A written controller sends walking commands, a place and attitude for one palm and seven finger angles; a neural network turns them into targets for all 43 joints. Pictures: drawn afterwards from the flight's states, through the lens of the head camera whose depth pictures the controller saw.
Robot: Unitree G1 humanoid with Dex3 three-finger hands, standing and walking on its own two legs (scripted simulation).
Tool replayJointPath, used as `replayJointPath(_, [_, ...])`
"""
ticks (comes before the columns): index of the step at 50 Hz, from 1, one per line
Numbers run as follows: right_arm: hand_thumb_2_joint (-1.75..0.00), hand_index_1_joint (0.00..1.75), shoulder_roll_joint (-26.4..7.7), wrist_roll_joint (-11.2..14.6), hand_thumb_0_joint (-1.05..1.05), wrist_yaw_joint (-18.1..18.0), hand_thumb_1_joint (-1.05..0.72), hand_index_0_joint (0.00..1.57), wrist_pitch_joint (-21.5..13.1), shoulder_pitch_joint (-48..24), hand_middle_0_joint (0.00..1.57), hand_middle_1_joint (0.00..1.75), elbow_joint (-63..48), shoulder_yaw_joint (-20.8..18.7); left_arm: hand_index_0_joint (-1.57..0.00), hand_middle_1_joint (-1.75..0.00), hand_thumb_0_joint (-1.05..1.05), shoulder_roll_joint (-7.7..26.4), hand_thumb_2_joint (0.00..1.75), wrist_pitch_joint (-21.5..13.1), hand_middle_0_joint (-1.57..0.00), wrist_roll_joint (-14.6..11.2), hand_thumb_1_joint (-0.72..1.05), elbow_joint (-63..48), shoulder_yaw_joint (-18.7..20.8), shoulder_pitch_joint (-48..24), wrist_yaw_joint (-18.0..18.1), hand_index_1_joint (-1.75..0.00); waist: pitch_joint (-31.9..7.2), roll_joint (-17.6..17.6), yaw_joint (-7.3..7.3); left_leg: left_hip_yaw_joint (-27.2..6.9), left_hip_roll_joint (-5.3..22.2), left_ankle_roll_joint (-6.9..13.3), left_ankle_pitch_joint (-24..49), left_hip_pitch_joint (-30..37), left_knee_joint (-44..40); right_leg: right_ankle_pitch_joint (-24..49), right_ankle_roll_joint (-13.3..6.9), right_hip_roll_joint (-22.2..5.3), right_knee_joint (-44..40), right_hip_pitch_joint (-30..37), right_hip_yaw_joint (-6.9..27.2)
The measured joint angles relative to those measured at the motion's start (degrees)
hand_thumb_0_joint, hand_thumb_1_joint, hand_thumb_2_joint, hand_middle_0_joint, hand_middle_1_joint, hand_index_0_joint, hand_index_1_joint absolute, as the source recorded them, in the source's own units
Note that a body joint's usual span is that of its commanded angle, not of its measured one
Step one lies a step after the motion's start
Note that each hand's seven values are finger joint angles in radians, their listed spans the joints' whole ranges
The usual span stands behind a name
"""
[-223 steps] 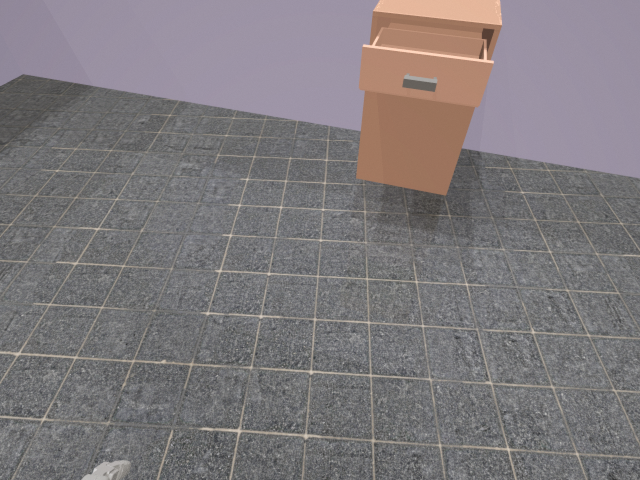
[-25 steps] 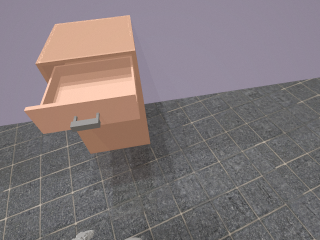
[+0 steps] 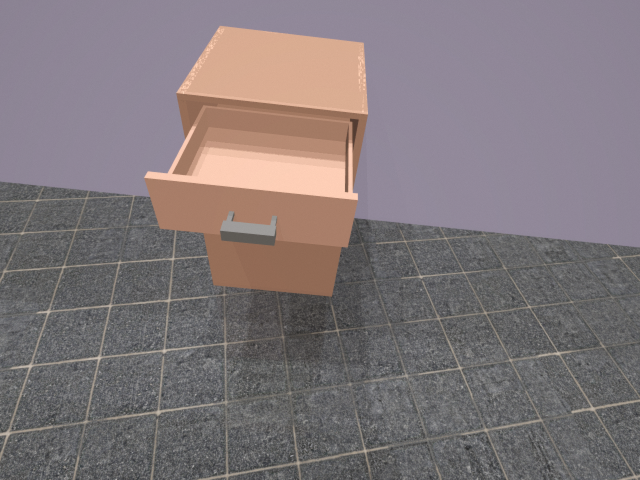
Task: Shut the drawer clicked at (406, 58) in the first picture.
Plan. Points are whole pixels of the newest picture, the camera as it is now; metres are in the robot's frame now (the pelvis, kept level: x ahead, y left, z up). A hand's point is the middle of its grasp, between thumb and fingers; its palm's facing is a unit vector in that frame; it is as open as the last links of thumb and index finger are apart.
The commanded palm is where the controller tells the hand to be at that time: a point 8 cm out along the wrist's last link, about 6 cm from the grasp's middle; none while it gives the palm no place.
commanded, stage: take the last steps up to it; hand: left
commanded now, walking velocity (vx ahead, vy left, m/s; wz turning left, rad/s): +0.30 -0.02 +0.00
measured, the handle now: (250, 225) +0.58 +0.18 -0.09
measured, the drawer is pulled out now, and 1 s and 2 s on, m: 0.29 0.29 0.29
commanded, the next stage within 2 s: come to a stop and stand still in 0.76 s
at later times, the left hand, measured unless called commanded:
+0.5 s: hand (252, 419) +0.24 +0.12 -0.17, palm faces +0.01 -0.98 -0.19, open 7.3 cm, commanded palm none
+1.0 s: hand (233, 419) +0.24 +0.15 -0.19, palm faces +0.07 -0.99 -0.15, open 7.4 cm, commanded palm none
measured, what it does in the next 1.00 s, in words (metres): walks ahead: right foot, then left foot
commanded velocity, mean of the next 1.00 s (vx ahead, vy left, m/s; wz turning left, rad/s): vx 0.16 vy -0.02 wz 0.02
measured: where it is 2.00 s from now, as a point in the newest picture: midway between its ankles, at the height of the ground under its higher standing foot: outside the picture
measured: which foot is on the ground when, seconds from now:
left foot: down 0.00-0.38, up 0.40-0.80, down 0.82-1.00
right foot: up 0.00-0.34, down 0.36-0.82, up 0.84-1.00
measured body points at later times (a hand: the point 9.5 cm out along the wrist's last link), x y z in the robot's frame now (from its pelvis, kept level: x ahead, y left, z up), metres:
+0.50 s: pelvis +0.14 -0.06 -0.01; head +0.15 -0.07 +0.44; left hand +0.24 +0.17 -0.15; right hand +0.06 -0.27 -0.18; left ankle +0.06 +0.07 -0.66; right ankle +0.19 -0.14 -0.74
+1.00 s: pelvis +0.27 -0.02 +0.00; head +0.30 +0.00 +0.45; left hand +0.24 +0.20 -0.17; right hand +0.33 -0.25 -0.14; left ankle +0.29 +0.07 -0.74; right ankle +0.25 -0.15 -0.70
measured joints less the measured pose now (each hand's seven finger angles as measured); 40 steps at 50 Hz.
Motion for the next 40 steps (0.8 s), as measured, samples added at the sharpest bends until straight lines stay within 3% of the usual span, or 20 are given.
replayJointPath(6, [-0.90,0.30,0.82,0.46,0.01,-0.27,-0.93,0.20,-1.11,5.56,0.20,0.30,3.85,0.30,-0.20,-0.30,0.01,-0.84,0.90,-0.96,-0.20,-0.29,0.91,-0.75,-0.23,-2.52,-0.20,-0.30,0.55,0.00,-0.72,0.25,-1.55,0.47,1.76,5.69,-7.14,6.39,1.25,-1.20,1.49,-4.78,2.22])
replayJointPath(11, [-0.90,0.30,1.64,0.11,0.01,-0.36,-0.92,0.20,-1.43,9.24,0.20,0.30,6.33,0.11,-0.20,-0.30,0.01,-1.87,0.90,-0.80,-0.20,-0.57,0.91,-1.45,-0.34,-6.15,-0.28,-0.30,1.12,0.35,-2.40,1.06,-1.79,-0.23,0.01,8.94,-8.58,6.83,1.10,-1.48,-7.07,-4.34,1.15])
replayJointPath(16, [-0.90,0.30,1.62,-0.39,0.01,-0.38,-0.91,0.20,-1.41,11.75,0.20,0.30,8.31,-0.15,-0.20,-0.30,0.01,-2.98,0.90,-1.72,-0.20,-0.73,0.91,-2.99,-0.35,-10.58,-0.49,-0.30,2.06,1.89,-4.60,1.83,-0.58,-2.09,-4.48,10.74,-5.96,6.00,-0.78,0.08,-17.39,-0.56,-0.63])
replayJointPath(18, [-0.90,0.30,1.65,-0.19,0.01,-0.28,-0.91,0.20,-1.33,12.87,0.20,0.30,9.05,-0.16,-0.20,-0.30,0.01,-3.09,0.90,-3.09,-0.20,-0.63,0.91,-4.03,-0.39,-11.87,-0.62,-0.30,2.28,2.59,-4.88,1.68,0.52,-2.94,-8.24,9.78,-0.78,8.24,-2.08,1.33,-22.76,3.03,-1.46])
replayJointPath(19, [-0.90,0.30,1.77,0.11,0.01,-0.11,-0.91,0.20,-1.15,12.92,0.20,0.30,9.52,-0.18,-0.20,-0.30,0.01,-3.14,0.90,-4.15,-0.20,-0.45,0.91,-4.43,-0.26,-12.59,-0.48,-0.30,2.68,2.82,-4.69,1.55,1.31,-2.66,-10.21,7.51,5.38,11.33,-3.09,1.65,-22.56,3.27,-1.83])
replayJointPath(21, [-0.90,0.30,1.72,0.57,0.01,0.16,-0.91,0.20,-0.37,11.79,0.20,0.30,9.90,-0.25,-0.20,-0.30,0.01,-3.59,0.90,-5.62,-0.20,-0.77,0.91,-5.01,-0.31,-13.38,-0.11,-0.30,3.64,3.47,-4.61,-1.07,1.90,-1.32,-12.10,0.09,23.69,9.15,-4.20,2.12,-20.01,4.03,-3.06])
replayJointPath(23, [-0.90,0.30,1.39,0.64,0.01,0.35,-0.91,0.20,0.15,10.23,0.20,0.30,9.65,-0.75,-0.20,-0.30,0.00,-4.14,0.90,-5.86,-0.20,-1.06,0.91,-4.96,-0.49,-12.79,0.26,-0.30,3.41,3.76,-4.12,-2.19,2.16,-0.43,-9.53,-7.00,36.85,7.22,-4.51,2.69,-21.47,6.64,-3.83])
replayJointPath(25, [-0.90,0.30,0.78,0.35,0.01,0.46,-0.91,0.20,0.55,8.17,0.20,0.30,8.54,-1.18,-0.20,-0.30,0.00,-4.75,0.90,-5.57,-0.20,-1.08,0.91,-4.31,-0.70,-11.35,0.83,-0.30,2.56,3.96,-3.81,-2.07,3.18,-0.47,-5.46,-12.83,41.65,7.67,-4.20,3.29,-24.86,9.43,-4.29])
replayJointPath(28, [-0.90,0.30,0.20,0.03,0.01,0.52,-0.91,0.20,0.69,4.83,0.20,0.30,5.99,-1.62,-0.20,-0.30,-0.01,-4.35,0.90,-5.62,-0.20,-1.13,0.95,-3.36,0.04,-9.06,2.05,-0.30,1.34,4.05,-3.68,-1.69,4.80,-1.58,-1.59,-18.76,38.80,8.84,-4.41,4.09,-29.91,12.91,-4.91])
replayJointPath(32, [-0.90,0.30,-0.21,-0.08,0.01,0.88,-0.92,0.20,0.59,0.58,0.20,0.30,3.11,-1.86,-0.20,-0.30,-0.01,-3.73,0.90,-5.27,-0.20,-0.63,0.95,-1.55,-0.42,-6.09,1.72,-0.30,0.40,3.90,-3.04,-0.51,5.91,-2.87,1.40,-21.25,28.32,9.12,-4.20,4.58,-33.85,15.85,-5.03])
replayJointPath(36, [-0.90,0.30,-1.09,-0.03,0.01,1.23,-0.93,0.20,0.24,-2.32,0.20,0.30,2.14,-2.01,-0.20,-0.30,0.00,-3.97,0.90,-5.13,-0.20,-0.45,0.94,0.06,-0.82,-3.36,1.26,-0.30,0.39,3.48,-1.27,0.35,5.39,-3.33,2.40,-19.14,18.20,7.57,-3.20,4.51,-34.48,17.81,-4.96])
replayJointPath(40, [-0.90,0.30,-1.10,0.01,0.01,1.45,-0.93,0.20,-0.68,-3.66,0.20,0.30,1.82,-1.36,-0.20,-0.30,0.00,-4.11,0.90,-4.51,-0.20,-0.59,0.92,1.61,-0.88,-0.38,1.15,-0.30,0.39,2.54,0.26,1.56,3.99,-3.15,5.08,-12.99,7.76,3.65,-1.54,3.84,-31.21,18.76,-4.95])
